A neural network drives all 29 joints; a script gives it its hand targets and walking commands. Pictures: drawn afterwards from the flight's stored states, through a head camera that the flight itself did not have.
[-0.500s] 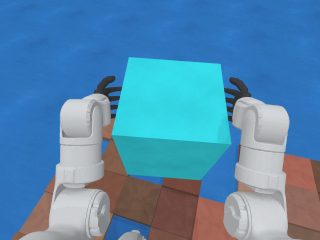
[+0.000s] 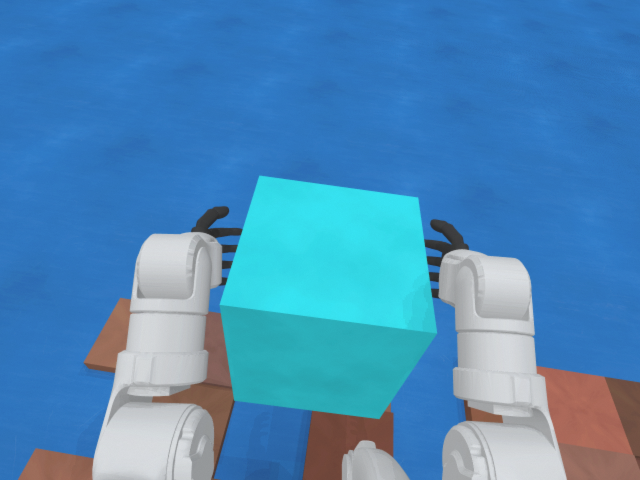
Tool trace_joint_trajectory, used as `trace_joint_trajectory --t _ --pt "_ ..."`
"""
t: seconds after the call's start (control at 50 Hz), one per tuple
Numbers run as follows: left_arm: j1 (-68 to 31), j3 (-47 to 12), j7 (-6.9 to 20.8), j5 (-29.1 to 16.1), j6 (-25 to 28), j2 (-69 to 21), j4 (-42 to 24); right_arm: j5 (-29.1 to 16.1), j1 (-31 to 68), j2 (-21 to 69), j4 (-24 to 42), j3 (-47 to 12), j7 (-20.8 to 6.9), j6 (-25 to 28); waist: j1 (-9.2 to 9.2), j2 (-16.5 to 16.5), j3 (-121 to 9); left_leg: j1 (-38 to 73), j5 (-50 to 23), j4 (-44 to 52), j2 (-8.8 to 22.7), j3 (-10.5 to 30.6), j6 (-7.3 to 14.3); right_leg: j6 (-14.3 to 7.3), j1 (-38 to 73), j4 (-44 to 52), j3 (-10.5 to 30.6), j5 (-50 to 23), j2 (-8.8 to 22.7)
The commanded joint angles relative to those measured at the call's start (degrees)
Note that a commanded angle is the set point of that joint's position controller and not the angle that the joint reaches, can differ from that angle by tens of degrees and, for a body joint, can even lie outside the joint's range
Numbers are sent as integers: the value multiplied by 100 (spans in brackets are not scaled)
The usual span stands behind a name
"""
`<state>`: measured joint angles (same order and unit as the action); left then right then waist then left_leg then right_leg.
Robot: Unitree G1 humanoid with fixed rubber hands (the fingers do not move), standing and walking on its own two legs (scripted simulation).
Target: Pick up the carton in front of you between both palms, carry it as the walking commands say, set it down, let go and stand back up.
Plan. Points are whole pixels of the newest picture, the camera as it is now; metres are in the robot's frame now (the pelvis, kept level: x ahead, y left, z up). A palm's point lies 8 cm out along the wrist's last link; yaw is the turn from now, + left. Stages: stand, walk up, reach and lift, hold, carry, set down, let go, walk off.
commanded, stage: carry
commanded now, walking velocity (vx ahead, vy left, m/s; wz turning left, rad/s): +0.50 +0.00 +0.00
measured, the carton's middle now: (322, 303) +0.36 -0.01 +0.02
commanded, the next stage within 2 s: none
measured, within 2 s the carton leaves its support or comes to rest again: neither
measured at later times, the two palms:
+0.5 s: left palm (196, 49) +0.68 +0.18 +0.22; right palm (391, 56) +0.68 -0.12 +0.22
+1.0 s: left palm (245, 54) +0.97 +0.14 +0.09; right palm (370, 60) +1.00 -0.15 +0.08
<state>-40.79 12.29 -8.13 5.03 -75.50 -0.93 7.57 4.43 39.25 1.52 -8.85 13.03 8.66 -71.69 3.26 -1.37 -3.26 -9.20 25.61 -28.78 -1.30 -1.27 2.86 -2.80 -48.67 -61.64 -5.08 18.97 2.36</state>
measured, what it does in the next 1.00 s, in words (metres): walks ahead: right foot 0.06 m higher, then left foot 0.03 m lower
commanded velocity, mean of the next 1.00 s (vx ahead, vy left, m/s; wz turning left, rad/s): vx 0.50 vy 0.00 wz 0.00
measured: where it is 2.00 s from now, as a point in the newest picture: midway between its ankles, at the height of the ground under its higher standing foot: (295, 230)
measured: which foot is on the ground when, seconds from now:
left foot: down 0.00-0.08, up 0.10-0.38, down 0.40-0.80, up 0.82-1.00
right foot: up 0.00-0.04, down 0.06-0.42, up 0.44-0.78, down 0.80-1.00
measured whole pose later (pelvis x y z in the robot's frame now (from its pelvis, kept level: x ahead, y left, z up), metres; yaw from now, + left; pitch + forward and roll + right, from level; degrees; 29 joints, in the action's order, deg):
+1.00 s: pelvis +0.63 -0.02 +0.01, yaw +1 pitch +3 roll +0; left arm -38.4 12.4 -8.1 5.0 -70.9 -3.0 12.6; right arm 6.3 40.8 0.1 -16.0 11.7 9.7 -71.7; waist -3.8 2.4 1.9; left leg -34.7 20.6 -70.8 1.6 -0.7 1.3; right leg -15.9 -24.2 -32.2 -9.0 7.4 -3.4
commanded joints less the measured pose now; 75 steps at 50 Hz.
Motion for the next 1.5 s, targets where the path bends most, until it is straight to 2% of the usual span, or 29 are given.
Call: trace_joint_trajectory --t 0.0,0.04,0.06,0.08,0.1,0.14,0.24,0.32,0.4,0.42,0.44,0.46,0.5,0.6,0.68,0.76,0.78,0.8,0.82,0.86,0.96,1.16,1.22,1.24,1.26,1.28,1.3,1.36,1.48 --pt "-4029 -3414 1112 -2390 573 -6591 -595 -2960 4634 6752 935 -3579 -1638 204 -64 966 -2146 1488 -6376 63 1027 469 640 -202 843 1665 -538 -294 -445" --pt "-3838 -3492 1143 -2410 653 -6540 -717 -2909 4396 6668 1023 -3683 -1606 283 -635 1222 -2896 725 -7607 -1123 1102 5 255 -313 3640 2606 -880 -775 -829" --pt "-3846 -3540 1150 -2373 750 -6449 -758 -2930 4591 6677 1184 -3765 -1604 289 -919 223 -3875 -524 -6299 -2648 782 75 -162 -946 5832 2547 511 -923 -96" --pt "-3632 -3621 1162 -2371 827 -6400 -809 -2986 4614 6679 1429 -3890 -1623 285 -1272 -1674 -4462 -2296 -1729 -5033 -185 151 -610 -1868 7356 2977 3183 -1830 1393" --pt "-3408 -3716 1172 -2484 816 -6569 -887 -2917 4478 6601 1431 -3902 -1605 278 -1226 -1662 -4508 -3048 355 -5872 -469 560 -526 -1972 7765 3139 3670 -2739 1318" --pt "-3721 -3993 1220 -2807 833 -6745 -1383 -2694 4146 6437 1432 -3713 -1517 345 -1237 -402 -3460 -4189 279 -5757 -101 706 -362 -1561 7417 2943 3099 -3315 1300" --pt "-4291 -4496 1382 -3305 844 -6820 -2126 -2084 3617 5822 1681 -3552 -1253 406 -951 -79 -2834 -2938 999 -1861 160 453 -384 -1077 5903 3561 1988 -2304 1122" --pt "-4250 -4478 1531 -3384 688 -6413 -1948 -1822 3623 5362 1800 -3515 -1163 307 -537 -947 -2934 -574 -2271 -108 294 95 -294 -587 4425 3286 752 -2127 889" --pt "-4198 -4074 1500 -3054 395 -5775 -1177 -1908 3699 4977 1005 -3459 -1307 5 -167 517 -2390 1210 -3451 1077 -76 -852 -359 -226 2896 1421 -160 -1616 -47" --pt "-4515 -3950 1490 -2993 282 -5614 -1039 -1879 3745 4784 727 -3309 -1345 -46 -26 990 -2280 2088 -3800 860 507 184 -119 -47 1830 756 -106 -35 -238" --pt "-4687 -3813 1485 -2991 141 -5606 -860 -1906 3801 4671 487 -3169 -1357 -105 43 2134 -2550 2946 -5005 347 1707 2107 768 168 644 -482 -46 1222 -570" --pt "-4727 -3670 1470 -2937 87 -5618 -682 -2094 4036 4761 490 -3122 -1388 -190 86 1671 -2590 3074 -4441 251 2041 2431 1205 69 53 -1088 335 1428 -366" --pt "-4857 -3349 1404 -2762 0 -5656 -415 -2503 4719 5163 575 -3143 -1500 -313 197 634 -2142 2697 -4363 394 1873 2187 1133 104 -386 -843 423 969 -157" --pt "-4603 -2376 1191 -2243 -112 -5697 409 -3081 5587 6034 210 -2896 -1696 -440 127 852 -2039 2244 -4861 552 1550 1429 838 108 -91 506 34 393 -260" --pt "-4257 -1860 1215 -1803 -17 -5738 1068 -3045 5620 6493 -377 -2627 -1819 -279 160 599 -1488 1439 -3888 663 979 694 464 39 695 2744 52 -2084 -158" --pt "-3804 -1597 1385 -1682 212 -5768 1514 -2869 5389 6780 -813 -2417 -1861 -13 -685 424 -2078 -298 -5359 -706 690 -334 96 -116 4909 3320 -705 -3132 -635" --pt "-3817 -1577 1456 -1722 288 -5862 1529 -2791 5275 6778 -934 -2353 -1852 47 -1023 12 -2267 -926 -3935 -2174 358 -511 -37 -189 5852 3489 -458 -3084 -351" --pt "-3902 -1534 1500 -1738 376 -5754 1520 -2714 5257 6931 -998 -2313 -1849 70 -929 -1299 -2626 -2555 266 -4207 -456 -259 -272 -877 7063 2980 1921 -4452 1297" --pt "-3832 -1652 1514 -1857 438 -5892 1567 -2647 5064 6825 -1060 -2220 -1819 96 -752 -1316 -3108 -2852 307 -5000 -183 401 -135 -1115 6731 3618 3280 -1904 1653" --pt "-4370 -2080 1568 -2246 625 -6371 831 -2657 5247 6977 -548 -2359 -1760 158 -772 -743 -2694 -3100 -158 -5144 167 325 -106 -1162 5780 4270 3561 -794 1698" --pt "-4788 -3118 1601 -3078 755 -7344 -679 -2596 4799 7043 637 -2886 -1385 364 -574 -515 -2834 -2950 -534 -4248 548 288 -172 -1175 5088 3988 1976 -1716 1075" --pt "-3387 -4017 1703 -2870 1108 -7143 -687 -2325 3679 6743 957 -3827 -1346 783 -891 -535 -2576 -2632 -2386 -649 88 -551 -220 -936 5671 3133 602 -4449 532" --pt "-3246 -4088 1628 -2806 1102 -6793 -747 -2382 3592 6502 898 -3932 -1415 732 -433 -446 -2678 -358 -3560 941 -164 -984 -124 -507 4721 2002 -24 -4358 267" --pt "-3189 -4088 1609 -2739 1074 -6638 -684 -2371 3463 6385 772 -3895 -1443 688 -227 -300 -2742 788 -3770 707 328 -585 -33 -266 3782 1429 -58 -3327 200" --pt "-3139 -4060 1604 -2685 1013 -6564 -564 -2338 3381 6176 625 -3827 -1462 638 -182 712 -3263 2508 -6199 -329 1905 1160 408 59 2375 392 30 -394 1" --pt "-3075 -3921 1596 -2653 940 -6528 -345 -2255 3288 5842 393 -3654 -1470 633 -16 1783 -3707 3727 -5489 -102 2457 2790 1418 271 744 -1032 288 1428 -653" --pt "-3032 -3853 1575 -2591 908 -6457 -306 -2363 3160 5978 332 -3652 -1501 599 64 1503 -3532 3583 -4088 153 2337 2933 1392 172 145 -1452 563 1345 -424" --pt "-3650 -3732 1470 -2648 856 -6509 -582 -2741 4066 6321 806 -3753 -1585 523 -58 460 -2766 2210 -3463 530 1968 2091 965 163 177 -887 656 518 51" --pt "-3626 -3527 1271 -2451 708 -6462 -521 -2959 4385 6488 757 -3572 -1675 334 -117 897 -2438 1322 -2933 1082 1672 1005 847 290 850 985 245 -111 164"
